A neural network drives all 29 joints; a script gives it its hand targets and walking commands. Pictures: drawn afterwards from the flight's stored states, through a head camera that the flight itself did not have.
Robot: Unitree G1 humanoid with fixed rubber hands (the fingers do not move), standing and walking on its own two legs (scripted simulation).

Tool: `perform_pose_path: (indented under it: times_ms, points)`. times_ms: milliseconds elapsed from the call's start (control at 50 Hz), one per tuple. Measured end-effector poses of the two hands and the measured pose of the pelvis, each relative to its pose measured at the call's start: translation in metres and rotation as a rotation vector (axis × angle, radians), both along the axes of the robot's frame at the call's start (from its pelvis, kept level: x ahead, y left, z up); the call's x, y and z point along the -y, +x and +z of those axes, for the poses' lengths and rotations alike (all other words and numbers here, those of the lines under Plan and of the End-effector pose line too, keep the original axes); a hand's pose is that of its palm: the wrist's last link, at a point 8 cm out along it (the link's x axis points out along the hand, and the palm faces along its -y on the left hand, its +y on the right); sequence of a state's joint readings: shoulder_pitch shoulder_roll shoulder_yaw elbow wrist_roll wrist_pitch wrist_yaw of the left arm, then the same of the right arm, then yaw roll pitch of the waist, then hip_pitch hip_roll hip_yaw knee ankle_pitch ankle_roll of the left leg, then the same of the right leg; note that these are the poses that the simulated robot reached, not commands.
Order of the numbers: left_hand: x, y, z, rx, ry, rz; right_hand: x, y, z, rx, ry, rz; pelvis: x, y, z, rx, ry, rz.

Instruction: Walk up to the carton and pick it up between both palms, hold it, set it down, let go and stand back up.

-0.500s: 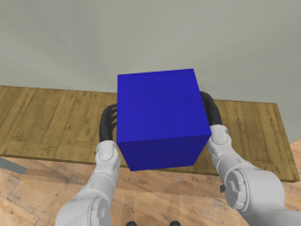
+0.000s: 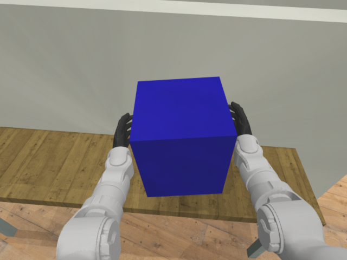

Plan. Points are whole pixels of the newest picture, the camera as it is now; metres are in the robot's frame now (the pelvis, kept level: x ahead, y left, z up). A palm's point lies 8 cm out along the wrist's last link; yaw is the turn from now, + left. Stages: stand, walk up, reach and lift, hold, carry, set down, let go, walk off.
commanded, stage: reach and lift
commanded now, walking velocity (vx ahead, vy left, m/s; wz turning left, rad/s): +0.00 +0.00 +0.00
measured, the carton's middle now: (181, 139) +0.41 +0.00 +0.05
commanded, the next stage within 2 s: hold in 1.80 s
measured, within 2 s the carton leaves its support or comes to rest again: neither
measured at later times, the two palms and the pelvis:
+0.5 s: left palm (113, 137) +0.36 +0.16 +0.11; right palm (242, 137) +0.37 -0.14 +0.11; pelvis +0.00 +0.02 +0.00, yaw +0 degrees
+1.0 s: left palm (109, 125) +0.35 +0.16 +0.16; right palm (249, 134) +0.35 -0.14 +0.15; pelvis -0.01 +0.01 +0.00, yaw +0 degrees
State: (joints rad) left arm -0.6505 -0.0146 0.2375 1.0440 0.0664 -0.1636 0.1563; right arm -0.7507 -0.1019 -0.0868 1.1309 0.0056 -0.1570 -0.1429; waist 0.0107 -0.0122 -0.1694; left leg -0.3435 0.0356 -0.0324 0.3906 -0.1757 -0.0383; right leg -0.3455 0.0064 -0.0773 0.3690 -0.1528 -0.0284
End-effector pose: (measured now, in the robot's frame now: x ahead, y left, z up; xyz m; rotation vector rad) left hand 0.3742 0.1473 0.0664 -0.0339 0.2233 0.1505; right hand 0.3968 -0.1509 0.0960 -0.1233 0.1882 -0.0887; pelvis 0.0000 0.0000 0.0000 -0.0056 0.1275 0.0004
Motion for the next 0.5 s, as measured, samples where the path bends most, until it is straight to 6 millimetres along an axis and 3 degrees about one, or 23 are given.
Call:
perform_pose_path:
  times_ms: [120, 320, 500]
  points:
    - [-0.005, -0.001, 0.005, -0.011, 0.01, -0.018, -0.004, -0.005, 0.004, -0.012, 0.032, -0.022, -0.006, 0.004, 0.002, 0.025, -0.007, -0.004]
    - [-0.011, -0.008, 0.034, 0.005, 0.065, -0.03, -0.009, -0.018, 0.015, 0.003, 0.079, -0.035, -0.017, 0.006, 0.004, 0.107, -0.013, 0.002]
    - [-0.012, -0.011, 0.04, -0.013, 0.049, -0.056, -0.009, -0.031, 0.019, -0.02, 0.058, -0.068, -0.017, 0.003, 0.005, 0.122, -0.012, 0.0]
